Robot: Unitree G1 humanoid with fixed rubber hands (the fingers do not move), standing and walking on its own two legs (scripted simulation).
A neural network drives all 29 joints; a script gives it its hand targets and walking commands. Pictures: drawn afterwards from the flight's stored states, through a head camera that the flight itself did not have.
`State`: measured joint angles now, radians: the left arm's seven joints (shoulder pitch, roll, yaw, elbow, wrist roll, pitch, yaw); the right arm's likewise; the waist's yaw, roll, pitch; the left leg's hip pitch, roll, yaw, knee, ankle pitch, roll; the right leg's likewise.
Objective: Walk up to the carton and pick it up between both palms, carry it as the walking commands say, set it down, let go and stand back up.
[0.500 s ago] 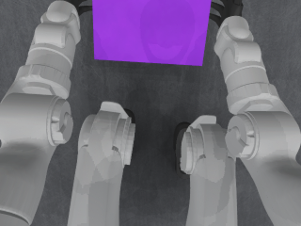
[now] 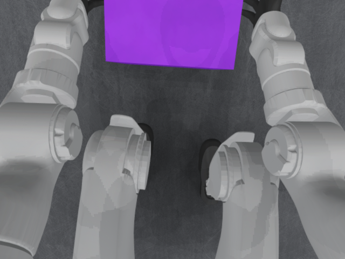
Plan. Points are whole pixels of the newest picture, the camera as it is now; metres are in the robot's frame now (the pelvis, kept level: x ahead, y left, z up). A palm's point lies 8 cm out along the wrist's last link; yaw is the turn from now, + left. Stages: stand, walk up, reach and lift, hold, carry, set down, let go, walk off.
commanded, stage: set down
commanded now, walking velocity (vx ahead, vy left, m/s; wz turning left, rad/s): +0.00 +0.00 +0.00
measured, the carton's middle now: (173, 9) +0.54 +0.07 -0.26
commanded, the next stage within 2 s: none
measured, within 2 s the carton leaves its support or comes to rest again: neither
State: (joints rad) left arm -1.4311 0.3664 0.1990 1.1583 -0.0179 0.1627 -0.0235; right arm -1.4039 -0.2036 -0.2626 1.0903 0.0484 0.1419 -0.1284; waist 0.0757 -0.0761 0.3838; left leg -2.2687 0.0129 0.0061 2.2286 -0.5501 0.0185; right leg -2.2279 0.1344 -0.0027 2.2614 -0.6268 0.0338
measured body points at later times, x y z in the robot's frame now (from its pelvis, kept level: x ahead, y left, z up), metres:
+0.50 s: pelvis +0.00 +0.00 -0.01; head +0.36 +0.04 +0.25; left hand +0.52 +0.24 -0.19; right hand +0.55 -0.09 -0.19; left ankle +0.12 +0.12 -0.32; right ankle +0.10 -0.11 -0.32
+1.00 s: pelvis -0.01 +0.00 -0.01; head +0.36 +0.04 +0.24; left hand +0.52 +0.28 -0.19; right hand +0.55 -0.12 -0.19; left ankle +0.12 +0.11 -0.32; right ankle +0.10 -0.11 -0.32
